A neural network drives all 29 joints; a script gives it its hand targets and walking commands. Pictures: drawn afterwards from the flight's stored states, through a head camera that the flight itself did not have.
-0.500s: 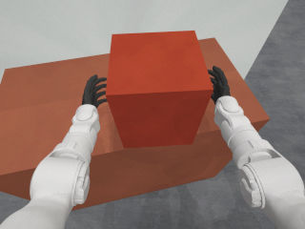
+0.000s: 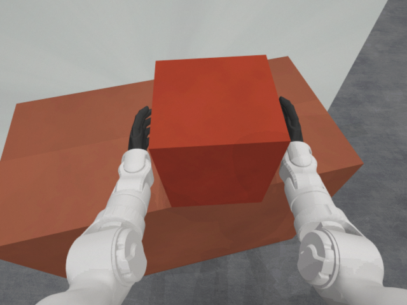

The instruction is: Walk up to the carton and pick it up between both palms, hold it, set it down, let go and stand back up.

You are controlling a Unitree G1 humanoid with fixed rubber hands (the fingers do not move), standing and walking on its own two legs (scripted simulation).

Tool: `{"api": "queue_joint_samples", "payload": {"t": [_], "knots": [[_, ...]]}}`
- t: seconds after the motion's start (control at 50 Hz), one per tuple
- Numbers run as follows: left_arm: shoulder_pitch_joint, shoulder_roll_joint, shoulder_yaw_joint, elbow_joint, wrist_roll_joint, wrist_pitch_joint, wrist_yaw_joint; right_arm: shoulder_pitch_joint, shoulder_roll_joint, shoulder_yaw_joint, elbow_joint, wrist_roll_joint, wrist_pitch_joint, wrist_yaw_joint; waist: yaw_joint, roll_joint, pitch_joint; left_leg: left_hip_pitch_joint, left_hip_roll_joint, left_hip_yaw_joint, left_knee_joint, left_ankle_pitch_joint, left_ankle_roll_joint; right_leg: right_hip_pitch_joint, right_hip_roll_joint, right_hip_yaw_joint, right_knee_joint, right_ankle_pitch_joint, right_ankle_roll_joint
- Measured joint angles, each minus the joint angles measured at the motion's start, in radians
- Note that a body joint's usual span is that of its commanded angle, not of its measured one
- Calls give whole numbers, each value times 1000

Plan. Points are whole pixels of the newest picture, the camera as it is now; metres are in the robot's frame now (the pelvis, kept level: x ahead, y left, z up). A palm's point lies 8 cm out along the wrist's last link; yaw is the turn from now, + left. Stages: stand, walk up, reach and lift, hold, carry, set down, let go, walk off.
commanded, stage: reach and lift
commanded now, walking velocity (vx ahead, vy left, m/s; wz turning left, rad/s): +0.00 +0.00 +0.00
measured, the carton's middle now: (214, 138) +0.45 -0.01 +0.04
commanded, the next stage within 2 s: none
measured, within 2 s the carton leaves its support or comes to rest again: neither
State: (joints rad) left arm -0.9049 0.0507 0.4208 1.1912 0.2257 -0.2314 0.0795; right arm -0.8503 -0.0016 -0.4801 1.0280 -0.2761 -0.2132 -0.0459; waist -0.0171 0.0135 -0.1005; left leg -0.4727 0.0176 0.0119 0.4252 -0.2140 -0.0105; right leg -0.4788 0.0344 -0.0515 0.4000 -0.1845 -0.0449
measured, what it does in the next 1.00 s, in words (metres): stands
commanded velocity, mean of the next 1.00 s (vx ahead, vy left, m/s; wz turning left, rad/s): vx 0.00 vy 0.00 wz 0.00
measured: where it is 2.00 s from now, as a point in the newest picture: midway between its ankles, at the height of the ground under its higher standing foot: outside the picture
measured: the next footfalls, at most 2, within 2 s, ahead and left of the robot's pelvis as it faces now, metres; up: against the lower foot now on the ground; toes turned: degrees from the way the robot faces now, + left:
none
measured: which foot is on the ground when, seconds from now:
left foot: down 0.00-1.00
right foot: down 0.00-1.00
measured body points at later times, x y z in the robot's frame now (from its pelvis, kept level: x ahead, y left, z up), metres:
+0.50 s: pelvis +0.01 +0.01 +0.00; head +0.09 +0.00 +0.45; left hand +0.45 +0.14 +0.05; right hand +0.44 -0.16 +0.06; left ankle -0.02 +0.12 -0.74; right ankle -0.01 -0.09 -0.74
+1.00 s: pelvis +0.01 +0.00 +0.01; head +0.09 +0.00 +0.45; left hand +0.44 +0.14 +0.05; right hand +0.44 -0.16 +0.06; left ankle -0.02 +0.12 -0.74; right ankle -0.01 -0.09 -0.74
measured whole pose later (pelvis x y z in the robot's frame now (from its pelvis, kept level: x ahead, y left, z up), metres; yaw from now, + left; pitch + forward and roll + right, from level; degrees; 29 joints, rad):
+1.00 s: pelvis +0.01 +0.00 +0.01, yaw -1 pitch +12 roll +0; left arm -0.82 -0.06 0.54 1.02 0.33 -0.13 0.08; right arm -0.77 0.06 -0.60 0.92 -0.42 -0.23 0.00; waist 0.01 0.01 -0.06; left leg -0.36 0.02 0.07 0.36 -0.21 0.00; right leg -0.38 0.03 -0.04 0.35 -0.18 -0.04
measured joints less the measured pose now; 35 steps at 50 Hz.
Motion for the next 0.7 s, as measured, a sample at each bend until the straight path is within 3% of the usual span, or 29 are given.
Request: {"api": "queue_joint_samples", "payload": {"t": [0.1, 0.2, 0.7], "knots": [[44, -40, 54, -38, 42, 13, -2, 43, 34, -82, -39, -87, -24, 33, 13, 13, 38, 80, 1, 18, -31, -2, 6, 75, 1, 13, -32, 4, 6], [66, -61, 67, -74, 47, 42, 1, 65, 52, -99, -74, -121, -12, 34, 23, 12, 45, 107, 1, 32, -44, -6, 9, 94, -1, 23, -34, -2, 9], [94, -107, 102, -165, 98, 91, 7, 91, 62, -114, -102, -136, -18, 42, 31, -7, 41, 116, 7, 49, -56, -4, 9, 104, -1, 13, -51, 3, 8]]}}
